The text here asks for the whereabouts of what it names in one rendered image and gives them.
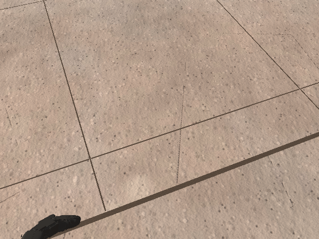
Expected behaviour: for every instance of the left robot hand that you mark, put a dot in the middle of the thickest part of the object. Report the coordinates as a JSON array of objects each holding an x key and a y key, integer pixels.
[{"x": 51, "y": 225}]

